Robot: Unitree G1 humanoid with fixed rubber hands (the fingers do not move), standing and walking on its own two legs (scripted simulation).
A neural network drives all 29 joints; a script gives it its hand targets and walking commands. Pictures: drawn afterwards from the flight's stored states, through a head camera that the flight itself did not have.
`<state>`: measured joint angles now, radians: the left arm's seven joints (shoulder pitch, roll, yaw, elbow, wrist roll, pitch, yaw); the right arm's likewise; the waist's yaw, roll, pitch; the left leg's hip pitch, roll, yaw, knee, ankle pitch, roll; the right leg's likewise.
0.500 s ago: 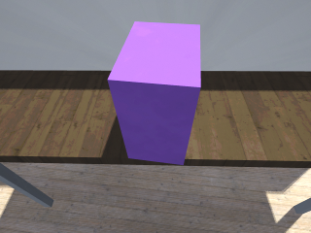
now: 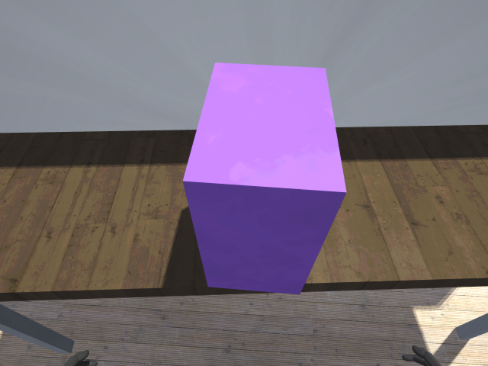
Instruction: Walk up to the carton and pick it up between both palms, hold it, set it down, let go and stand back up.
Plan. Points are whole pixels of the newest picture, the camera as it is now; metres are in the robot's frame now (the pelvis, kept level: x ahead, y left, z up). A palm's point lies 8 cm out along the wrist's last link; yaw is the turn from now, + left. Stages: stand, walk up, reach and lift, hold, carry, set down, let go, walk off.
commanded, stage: walk up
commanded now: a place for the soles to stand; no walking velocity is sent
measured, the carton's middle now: (260, 188) +0.38 -0.01 +0.09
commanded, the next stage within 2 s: reach and lift in 1.98 s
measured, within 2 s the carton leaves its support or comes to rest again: neither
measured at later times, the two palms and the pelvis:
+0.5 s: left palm out of the picture +0.06 +0.28 -0.11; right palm out of the picture +0.05 -0.32 -0.11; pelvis -0.02 -0.02 +0.01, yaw +0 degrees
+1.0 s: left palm out of the picture +0.07 +0.28 -0.11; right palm out of the picture +0.03 -0.33 -0.11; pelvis -0.02 -0.02 +0.01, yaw +0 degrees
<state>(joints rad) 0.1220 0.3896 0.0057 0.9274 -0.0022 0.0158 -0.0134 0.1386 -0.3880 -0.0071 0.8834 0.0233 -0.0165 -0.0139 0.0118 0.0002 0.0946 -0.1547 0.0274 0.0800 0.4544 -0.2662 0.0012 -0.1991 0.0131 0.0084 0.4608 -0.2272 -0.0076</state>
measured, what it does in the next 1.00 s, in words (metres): stands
